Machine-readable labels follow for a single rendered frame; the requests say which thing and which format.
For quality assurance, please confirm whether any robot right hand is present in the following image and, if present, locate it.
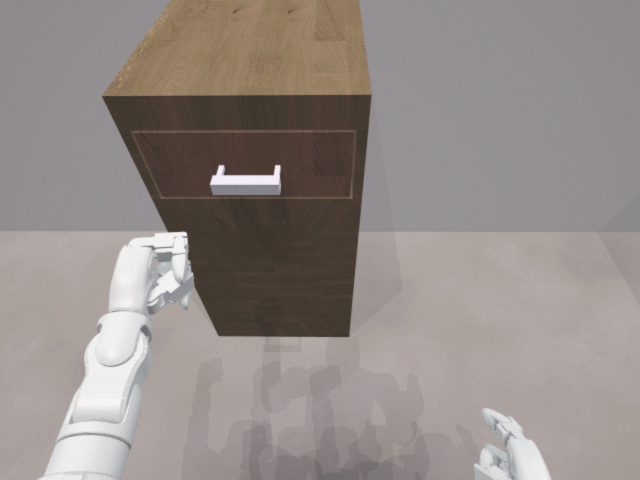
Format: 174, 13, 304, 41
474, 408, 552, 480

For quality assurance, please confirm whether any cabinet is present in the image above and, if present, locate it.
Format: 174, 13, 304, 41
102, 0, 372, 337

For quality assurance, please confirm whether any robot left hand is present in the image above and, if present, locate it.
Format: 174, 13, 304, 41
108, 232, 194, 321

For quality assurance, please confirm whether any drawer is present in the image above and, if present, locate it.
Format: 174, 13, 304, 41
134, 130, 354, 197

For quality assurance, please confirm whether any left robot forearm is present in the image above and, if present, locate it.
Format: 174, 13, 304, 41
37, 311, 153, 480

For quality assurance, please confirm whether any handle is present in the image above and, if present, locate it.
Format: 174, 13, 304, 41
210, 165, 281, 195

